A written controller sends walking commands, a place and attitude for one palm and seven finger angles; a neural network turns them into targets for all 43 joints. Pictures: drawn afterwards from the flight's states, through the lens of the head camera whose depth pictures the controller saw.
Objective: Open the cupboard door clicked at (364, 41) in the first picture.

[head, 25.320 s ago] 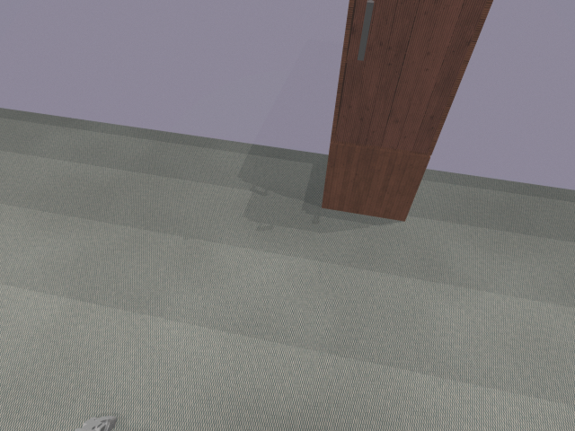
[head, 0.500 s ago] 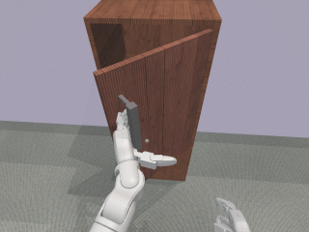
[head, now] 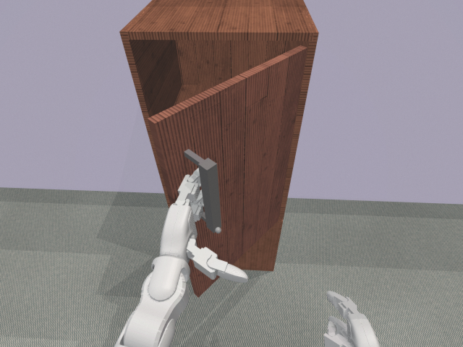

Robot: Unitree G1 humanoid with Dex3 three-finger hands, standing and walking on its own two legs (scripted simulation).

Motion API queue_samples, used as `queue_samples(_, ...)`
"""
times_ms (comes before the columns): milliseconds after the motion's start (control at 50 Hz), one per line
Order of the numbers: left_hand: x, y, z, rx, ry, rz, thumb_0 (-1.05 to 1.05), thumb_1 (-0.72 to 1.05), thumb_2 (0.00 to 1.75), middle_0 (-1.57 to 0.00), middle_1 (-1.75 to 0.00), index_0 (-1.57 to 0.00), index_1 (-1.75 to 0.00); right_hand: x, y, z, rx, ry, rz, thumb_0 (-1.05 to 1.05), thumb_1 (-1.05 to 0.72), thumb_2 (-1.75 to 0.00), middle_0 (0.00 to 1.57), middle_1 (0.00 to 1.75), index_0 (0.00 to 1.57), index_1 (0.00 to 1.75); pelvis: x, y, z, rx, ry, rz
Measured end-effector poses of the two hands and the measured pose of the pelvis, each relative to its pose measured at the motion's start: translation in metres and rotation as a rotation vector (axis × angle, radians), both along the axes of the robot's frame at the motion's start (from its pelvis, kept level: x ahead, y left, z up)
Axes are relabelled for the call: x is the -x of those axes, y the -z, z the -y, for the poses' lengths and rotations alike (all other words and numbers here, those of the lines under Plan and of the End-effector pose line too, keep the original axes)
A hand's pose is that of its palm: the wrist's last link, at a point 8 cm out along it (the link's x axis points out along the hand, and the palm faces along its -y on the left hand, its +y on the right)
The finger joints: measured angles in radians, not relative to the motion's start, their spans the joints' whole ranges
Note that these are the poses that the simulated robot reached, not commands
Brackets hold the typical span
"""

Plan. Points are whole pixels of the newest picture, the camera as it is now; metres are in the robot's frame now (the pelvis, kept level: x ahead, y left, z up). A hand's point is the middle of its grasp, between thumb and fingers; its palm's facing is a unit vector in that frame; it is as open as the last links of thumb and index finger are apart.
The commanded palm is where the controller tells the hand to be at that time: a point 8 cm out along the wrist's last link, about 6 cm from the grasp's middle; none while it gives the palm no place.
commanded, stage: slide the hand sideways off the handle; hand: left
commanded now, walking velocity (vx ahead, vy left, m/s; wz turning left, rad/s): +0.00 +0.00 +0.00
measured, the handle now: (203, 192) +0.35 +0.07 +0.11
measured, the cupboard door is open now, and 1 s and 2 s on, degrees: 49 49 49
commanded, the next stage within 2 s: draw the hand back to the body in 0.74 s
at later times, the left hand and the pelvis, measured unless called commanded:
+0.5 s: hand (184, 253) +0.23 +0.09 +0.10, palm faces -0.03 -1.00 -0.02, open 16.2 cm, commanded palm +0.20 +0.15 +0.10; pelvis +0.03 +0.00 +0.00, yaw +0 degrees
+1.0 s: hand (158, 267) +0.21 +0.12 +0.11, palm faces -0.02 -1.00 -0.07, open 16.3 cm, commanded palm +0.18 +0.18 +0.12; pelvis +0.02 -0.01 -0.01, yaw +1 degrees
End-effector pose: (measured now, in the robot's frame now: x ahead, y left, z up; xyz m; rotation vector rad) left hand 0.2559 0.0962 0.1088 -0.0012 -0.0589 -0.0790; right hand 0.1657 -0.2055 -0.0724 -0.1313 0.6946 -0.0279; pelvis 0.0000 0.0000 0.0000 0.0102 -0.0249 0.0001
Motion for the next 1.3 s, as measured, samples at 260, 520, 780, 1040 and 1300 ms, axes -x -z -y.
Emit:
queue_samples(260, 0.013, 0.002, -0.028, 0.012, -0.008, -0.045, -0.01, -0.50, 0.30, -0.18, -0.32, -0.18, -0.32, -0.026, -0.011, 0.005, 0.017, 0.002, 0.036, 0.01, -0.90, -0.90, 0.20, 0.30, 0.20, 0.30, -0.017, -0.004, 0.002, 0.005, 0.006, -0.009)
queue_samples(520, 0.042, 0.004, -0.048, -0.020, -0.055, -0.051, -0.01, -0.50, 0.30, -0.18, -0.32, -0.17, -0.31, -0.048, -0.008, 0.003, 0.013, -0.033, 0.084, 0.01, -0.90, -0.90, 0.20, 0.30, 0.20, 0.30, -0.030, 0.004, 0.003, 0.003, -0.010, -0.047)
queue_samples(780, 0.064, 0.007, -0.070, -0.036, -0.071, -0.065, -0.01, -0.50, 0.30, -0.16, -0.30, -0.15, -0.30, -0.040, 0.001, 0.010, 0.024, -0.020, 0.096, 0.01, -0.90, -0.90, 0.20, 0.30, 0.20, 0.30, -0.031, 0.011, 0.007, 0.007, -0.020, -0.075)
queue_samples(1040, 0.067, -0.003, -0.087, -0.077, -0.069, -0.010, -0.01, -0.50, 0.30, -0.16, -0.30, -0.15, -0.30, -0.028, 0.002, 0.013, 0.036, 0.004, 0.130, 0.01, -0.90, -0.90, 0.20, 0.30, 0.20, 0.30, -0.021, 0.014, 0.005, 0.013, -0.021, -0.070)
queue_samples(1300, 0.070, -0.019, -0.120, -0.075, -0.076, -0.016, -0.01, -0.50, 0.30, -0.15, -0.30, -0.15, -0.30, -0.034, -0.012, 0.000, 0.046, -0.005, 0.185, 0.01, -0.90, -0.90, 0.20, 0.30, 0.20, 0.30, -0.020, 0.007, -0.006, 0.025, -0.026, -0.040)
